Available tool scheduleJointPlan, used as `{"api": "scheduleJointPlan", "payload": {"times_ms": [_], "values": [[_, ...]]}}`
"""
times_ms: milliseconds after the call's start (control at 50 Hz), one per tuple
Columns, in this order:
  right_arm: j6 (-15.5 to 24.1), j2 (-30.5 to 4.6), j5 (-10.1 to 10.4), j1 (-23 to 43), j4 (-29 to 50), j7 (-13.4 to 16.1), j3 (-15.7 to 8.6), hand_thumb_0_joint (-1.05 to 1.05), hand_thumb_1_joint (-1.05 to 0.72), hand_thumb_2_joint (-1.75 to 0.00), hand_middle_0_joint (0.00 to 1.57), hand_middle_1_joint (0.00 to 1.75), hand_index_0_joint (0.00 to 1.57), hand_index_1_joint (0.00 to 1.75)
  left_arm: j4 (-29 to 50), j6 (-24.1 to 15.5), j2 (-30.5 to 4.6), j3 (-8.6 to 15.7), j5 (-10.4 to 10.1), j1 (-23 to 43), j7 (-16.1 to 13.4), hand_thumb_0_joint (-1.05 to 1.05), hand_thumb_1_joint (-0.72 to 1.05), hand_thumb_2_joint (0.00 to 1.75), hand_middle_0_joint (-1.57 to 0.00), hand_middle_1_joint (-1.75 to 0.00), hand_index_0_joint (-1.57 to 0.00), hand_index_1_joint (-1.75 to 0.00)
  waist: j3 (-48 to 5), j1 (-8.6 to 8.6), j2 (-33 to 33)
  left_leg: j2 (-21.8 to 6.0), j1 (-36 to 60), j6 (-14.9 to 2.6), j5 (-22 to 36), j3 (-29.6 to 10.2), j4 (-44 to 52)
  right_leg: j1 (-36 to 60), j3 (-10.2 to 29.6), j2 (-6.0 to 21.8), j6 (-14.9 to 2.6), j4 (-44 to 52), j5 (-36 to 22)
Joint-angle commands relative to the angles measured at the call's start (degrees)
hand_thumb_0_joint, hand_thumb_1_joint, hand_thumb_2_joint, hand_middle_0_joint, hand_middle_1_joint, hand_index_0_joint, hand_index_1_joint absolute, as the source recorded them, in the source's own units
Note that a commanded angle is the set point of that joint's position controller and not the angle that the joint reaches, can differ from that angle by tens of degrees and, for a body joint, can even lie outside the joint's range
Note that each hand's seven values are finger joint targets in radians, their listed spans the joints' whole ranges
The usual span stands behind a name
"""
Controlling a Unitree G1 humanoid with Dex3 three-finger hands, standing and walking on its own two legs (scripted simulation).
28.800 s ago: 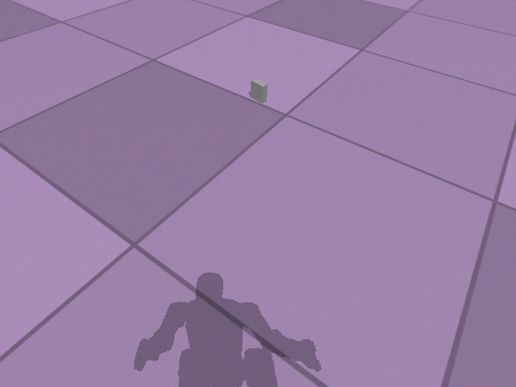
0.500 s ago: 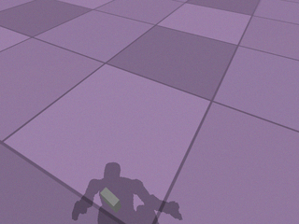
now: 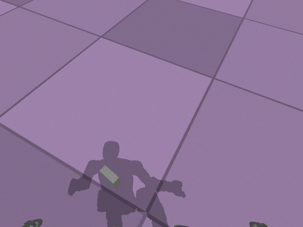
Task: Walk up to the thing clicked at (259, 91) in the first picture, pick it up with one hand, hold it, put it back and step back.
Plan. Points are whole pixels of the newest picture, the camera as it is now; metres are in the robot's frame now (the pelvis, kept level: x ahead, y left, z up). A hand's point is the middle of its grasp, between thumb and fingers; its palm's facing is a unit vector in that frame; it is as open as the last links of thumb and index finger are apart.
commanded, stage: step back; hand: left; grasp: from the side
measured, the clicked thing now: (110, 177) +0.46 +0.22 -0.70
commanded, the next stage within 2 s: none
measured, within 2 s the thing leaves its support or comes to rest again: neither
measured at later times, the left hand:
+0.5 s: hand out of the picture +0.00 +0.24 -0.13, palm faces +0.06 -0.91 -0.42, open 7.4 cm
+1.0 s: hand out of the picture -0.17 +0.28 -0.15, palm faces -0.03 -0.91 -0.41, open 7.4 cm
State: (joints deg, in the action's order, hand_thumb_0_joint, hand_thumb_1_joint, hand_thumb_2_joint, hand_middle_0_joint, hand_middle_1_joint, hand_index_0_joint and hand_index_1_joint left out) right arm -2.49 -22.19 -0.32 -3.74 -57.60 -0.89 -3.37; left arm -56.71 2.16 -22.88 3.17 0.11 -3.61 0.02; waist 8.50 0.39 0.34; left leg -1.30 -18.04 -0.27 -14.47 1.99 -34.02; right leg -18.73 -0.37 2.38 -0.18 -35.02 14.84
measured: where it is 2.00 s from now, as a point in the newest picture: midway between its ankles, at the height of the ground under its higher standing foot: outside the picture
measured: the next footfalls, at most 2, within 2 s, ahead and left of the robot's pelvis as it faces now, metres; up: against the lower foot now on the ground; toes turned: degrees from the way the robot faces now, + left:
right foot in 0.18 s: +0.00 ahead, -0.13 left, +0.00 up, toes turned +1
left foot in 0.62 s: -0.11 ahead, +0.11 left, +0.00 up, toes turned +2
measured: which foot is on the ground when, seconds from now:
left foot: down 0.00-0.18, up 0.20-0.60, down 0.62-1.00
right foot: down 0.00-0.00, up 0.02-0.16, down 0.18-0.64, up 0.66-1.00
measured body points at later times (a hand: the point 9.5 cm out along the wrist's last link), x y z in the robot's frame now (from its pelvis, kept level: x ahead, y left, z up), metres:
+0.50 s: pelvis -0.10 -0.03 +0.00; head -0.01 -0.05 +0.44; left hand -0.01 +0.28 -0.11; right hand +0.01 -0.34 -0.14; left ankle -0.14 +0.10 -0.67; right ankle -0.04 -0.13 -0.73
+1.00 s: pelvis -0.24 +0.00 -0.01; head -0.18 +0.01 +0.44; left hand -0.16 +0.33 -0.13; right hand -0.10 -0.30 -0.11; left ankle -0.15 +0.10 -0.73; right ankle -0.29 -0.14 -0.70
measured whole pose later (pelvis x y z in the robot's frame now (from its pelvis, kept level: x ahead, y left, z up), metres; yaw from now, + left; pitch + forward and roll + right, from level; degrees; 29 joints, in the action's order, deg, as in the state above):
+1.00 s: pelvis -0.24 +0.00 -0.01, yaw -2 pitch -2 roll -1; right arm -1.9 -20.7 -1.8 -4.0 -46.8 0.2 -2.3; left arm -49.5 2.7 -22.8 4.6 0.5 -12.2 -0.8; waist 10.6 -1.1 -0.2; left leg -2.1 -22.2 -2.4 -11.8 4.3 -36.0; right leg -17.5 5.1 -1.8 2.0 -51.4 28.2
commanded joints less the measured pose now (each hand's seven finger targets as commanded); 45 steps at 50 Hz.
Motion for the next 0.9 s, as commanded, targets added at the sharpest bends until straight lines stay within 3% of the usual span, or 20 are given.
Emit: {"api": "scheduleJointPlan", "payload": {"times_ms": [0,20,80,120,140,160,180,200,260,380,460,560,580,600,620,640,680,700,760,880], "values": [[0.8,-16.8,-1.0,-0.1,6.9,0.5,-4.0,0.0,-0.9,-0.9,0.2,0.3,0.2,0.3,4.6,0.0,-9.7,2.9,0.7,-3.3,-0.5,0.0,0.9,0.9,-0.2,-0.3,-0.2,-0.3,-11.8,0.52,-13.1,-18.6,-0.2,-16.75,16.6,-20.2,13.5,0.7,0.8,-5.2,-2.03,-22.7,17.8],[1.0,-16.5,-1.2,0.6,7.9,0.7,-4.0,0.0,-0.9,-0.9,0.2,0.3,0.2,0.3,4.8,0.3,-9.6,3.0,0.5,-4.1,-0.5,0.0,0.9,0.9,-0.2,-0.3,-0.2,-0.3,-12.1,-0.04,-12.3,-19.8,-0.2,-17.95,18.0,-19.6,12.6,-1.0,3.7,-4.6,-2.32,-27.7,19.6],[1.0,-15.2,-1.4,3.6,10.1,1.8,-3.6,0.0,-0.9,-0.9,0.2,0.3,0.2,0.3,4.6,0.1,-8.9,3.3,-0.1,-8.0,-0.7,0.0,0.9,0.9,-0.2,-0.3,-0.2,-0.3,-11.4,-3.04,-11.5,-17.6,-1.2,-13.64,20.7,-15.4,6.0,-0.4,5.2,-1.9,-2.33,-21.0,16.6],[0.0,-13.8,-0.7,5.1,10.2,1.9,-2.8,0.0,-0.9,-0.9,0.2,0.3,0.2,0.3,3.4,-1.3,-8.2,3.6,0.8,-12.1,-0.9,0.0,0.9,0.9,-0.2,-0.3,-0.2,-0.3,-11.6,-5.11,-6.9,-10.8,0.8,-7.92,14.9,-9.9,-3.6,5.2,2.9,-1.2,-0.67,6.7,1.5],[-0.5,-11.1,0.0,3.0,9.5,1.8,-1.8,0.0,-0.9,-0.9,0.2,0.3,0.2,0.3,3.8,-1.9,-9.6,4.2,1.7,-10.6,-1.4,0.0,0.9,0.9,-0.2,-0.3,-0.2,-0.3,-9.6,-3.45,0.5,-5.6,-3.7,-4.85,7.4,-6.9,-10.5,8.8,8.0,0.8,1.1,13.8,-8.3],[-0.6,-7.4,0.4,-0.8,10.2,1.9,-0.6,0.0,-0.9,-0.9,0.2,0.3,0.2,0.3,5.7,-2.5,-15.8,5.6,2.5,-8.5,-1.6,0.0,0.9,0.9,-0.2,-0.3,-0.2,-0.3,-7.4,-0.94,15.4,3.8,-17.1,-0.98,-14.8,-5.0,-18.4,12.8,24.8,10.7,-1.99,14.8,-18.2],[-1.1,-8.9,0.3,-0.5,9.9,2.6,-1.2,0.0,-0.9,-0.9,0.2,0.3,0.2,0.3,8.1,-2.3,-19.5,6.0,2.2,-6.2,-1.4,0.0,0.9,0.9,-0.2,-0.3,-0.2,-0.3,-7.6,-2.14,12.3,5.9,-13.1,-0.4,-23.0,-10.7,-27.0,2.7,28.9,18.2,-11.85,15.4,-21.0],[-1.3,-10.6,0.1,-0.2,9.3,2.9,-2.1,0.0,-0.9,-0.9,0.2,0.3,0.2,0.3,9.7,-2.7,-20.3,6.2,2.6,-3.5,-1.7,0.0,0.9,0.9,-0.2,-0.3,-0.2,-0.3,-8.5,-1.94,11.7,6.4,-9.8,-1.06,-22.3,-14.4,-35.7,-2.1,32.7,20.6,-16.4,16.0,-20.4],[-0.4,-12.6,1.3,-5.7,6.9,2.7,-2.3,0.0,-0.9,-0.9,0.2,0.3,0.2,0.3,11.3,-2.8,-13.2,4.9,2.0,2.2,-2.0,0.0,0.9,0.9,-0.2,-0.3,-0.2,-0.3,-9.9,2.09,6.4,8.5,-12.8,0.2,-12.2,-14.3,-38.0,6.2,15.8,9.9,-9.71,9.5,-23.3],[0.3,-11.1,-0.2,-2.8,9.6,3.2,-1.1,0.0,-0.9,-0.9,0.2,0.3,0.2,0.3,11.9,-2.3,-10.1,4.9,1.4,-8.2,-3.1,0.0,0.9,0.9,-0.2,-0.3,-0.2,-0.3,-11.5,-4.37,7.3,6.8,-17.6,1.94,-14.9,-11.9,-28.6,21.4,14.4,12.7,-12.81,5.2,-34.9],[0.3,-11.4,-0.5,-4.3,10.3,2.8,-1.6,0.0,-0.9,-0.9,0.2,0.3,0.2,0.3,13.9,-1.9,-12.1,5.4,1.2,-8.7,-3.2,0.0,0.9,0.9,-0.2,-0.3,-0.2,-0.3,-13.2,-4.2,9.1,4.3,-10.6,1.31,-15.7,-7.9,-19.4,18.7,15.6,14.9,-13.9,5.5,-33.1],[0.3,-10.4,-1.2,-13.6,7.3,1.2,-2.7,0.0,-0.9,-0.9,0.2,0.3,0.2,0.3,15.9,-1.1,-14.2,4.9,0.9,-1.7,-2.4,0.0,0.9,0.9,-0.2,-0.3,-0.2,-0.3,-14.9,1.98,9.1,3.5,6.5,-1.64,-2.9,-0.8,2.0,5.8,10.5,11.6,-8.32,2.7,-17.5],[0.4,-11.1,-1.7,-13.1,7.6,1.1,-3.0,0.0,-0.9,-0.9,0.2,0.3,0.2,0.3,15.9,-0.8,-12.2,4.2,0.8,-2.5,-2.2,0.0,0.9,0.9,-0.2,-0.3,-0.2,-0.3,-12.8,2.02,5.8,1.5,8.8,-2.52,1.2,-4.0,5.6,0.2,9.7,9.3,-5.89,0.5,-9.7],[0.5,-15.2,-2.8,-11.2,9.1,0.9,-4.1,0.0,-0.9,-0.9,0.2,0.3,0.2,0.3,16.3,-0.6,-9.7,3.6,0.6,-4.1,-2.1,0.0,0.9,0.9,-0.2,-0.3,-0.2,-0.3,-12.0,1.76,-7.2,-9.9,10.0,-6.89,4.0,-21.1,11.6,-8.4,6.0,1.3,-2.6,-9.4,4.0],[0.4,-20.7,-2.1,-8.1,10.3,0.5,-4.9,0.0,-0.9,-0.9,0.2,0.3,0.2,0.3,16.4,-0.7,-10.7,4.2,0.3,0.2,-2.9,0.0,0.9,0.9,-0.2,-0.3,-0.2,-0.3,-10.0,3.59,-17.1,-18.8,2.3,-14.06,10.3,-31.2,16.6,-9.8,3.6,-8.2,-0.51,-23.0,23.2],[0.8,-20.6,-2.3,-5.9,10.9,0.7,-5.0,0.0,-0.9,-0.9,0.2,0.3,0.2,0.3,15.0,-0.5,-11.2,4.8,1.4,0.4,-3.4,0.0,0.9,0.9,-0.2,-0.3,-0.2,-0.3,-8.7,3.5,-14.1,-20.6,-1.3,-16.4,11.0,-33.8,17.4,-8.2,10.2,-9.0,-0.59,-32.8,24.6],[1.0,-14.4,-2.5,0.9,12.0,1.6,-2.9,0.0,-0.9,-0.9,0.2,0.3,0.2,0.3,12.4,-0.2,-10.0,4.6,0.2,-4.4,-3.3,0.0,0.9,0.9,-0.2,-0.3,-0.2,-0.3,-6.2,-1.57,-5.2,-13.7,-0.1,-12.03,17.2,-20.4,13.4,-12.3,13.1,-9.6,-0.91,-40.7,16.8],[1.2,-13.5,-2.2,1.9,12.5,1.9,-2.8,0.0,-0.9,-0.9,0.2,0.3,0.2,0.3,11.3,-0.3,-9.9,4.7,-0.2,-7.8,-3.1,0.0,0.9,0.9,-0.2,-0.3,-0.2,-0.3,-6.2,-3.16,-7.3,-13.3,2.0,-11.96,18.0,-18.0,12.1,-13.1,12.1,-8.9,-0.88,-41.8,14.3],[1.5,-11.4,-1.7,-0.7,12.6,2.0,-2.4,0.0,-0.9,-0.9,0.2,0.3,0.2,0.3,10.8,-0.7,-9.7,4.8,0.4,-9.7,-2.4,0.0,0.9,0.9,-0.2,-0.3,-0.2,-0.3,-7.5,-1.74,-7.0,-11.2,8.2,-12.39,21.7,-14.8,9.8,-12.7,10.6,-8.2,1.41,-40.4,12.0],[1.4,-13.3,-1.1,-4.8,12.9,2.2,-3.4,0.0,-0.9,-0.9,0.2,0.3,0.2,0.3,12.9,-1.0,-9.3,4.0,0.7,-7.8,-1.9,0.0,0.9,0.9,-0.2,-0.3,-0.2,-0.3,-10.7,2.04,-8.1,-14.6,16.1,-15.16,20.2,-15.2,8.3,-9.8,7.1,-5.4,2.9,-23.9,15.7]]}}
